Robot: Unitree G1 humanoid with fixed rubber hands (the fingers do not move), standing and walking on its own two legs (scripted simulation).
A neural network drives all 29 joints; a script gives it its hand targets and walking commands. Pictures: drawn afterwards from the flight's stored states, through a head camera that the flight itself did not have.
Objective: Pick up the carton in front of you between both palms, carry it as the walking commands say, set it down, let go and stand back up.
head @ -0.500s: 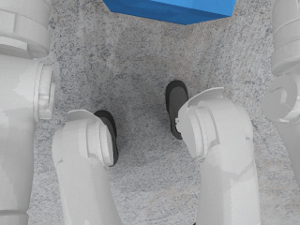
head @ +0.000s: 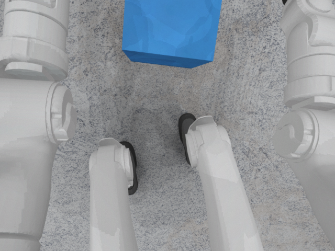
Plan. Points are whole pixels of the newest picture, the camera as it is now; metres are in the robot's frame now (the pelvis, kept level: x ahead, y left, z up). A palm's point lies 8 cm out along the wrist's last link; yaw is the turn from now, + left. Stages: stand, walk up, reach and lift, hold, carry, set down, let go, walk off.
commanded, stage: set down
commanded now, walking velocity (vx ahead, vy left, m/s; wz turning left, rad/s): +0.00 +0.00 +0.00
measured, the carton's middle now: (168, 24) +0.55 -0.11 -0.36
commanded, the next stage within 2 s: let go in 0.44 s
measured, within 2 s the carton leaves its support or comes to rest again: neither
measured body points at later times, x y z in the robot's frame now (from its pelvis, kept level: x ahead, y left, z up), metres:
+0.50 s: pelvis +0.02 +0.00 +0.13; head +0.35 -0.03 +0.44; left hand +0.63 +0.07 +0.04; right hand +0.52 -0.31 +0.04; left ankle +0.07 +0.13 -0.45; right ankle +0.13 -0.13 -0.45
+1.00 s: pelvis +0.07 -0.03 +0.24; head +0.28 -0.04 +0.64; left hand +0.46 +0.12 +0.14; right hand +0.38 -0.29 +0.14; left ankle +0.07 +0.13 -0.45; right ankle +0.13 -0.13 -0.45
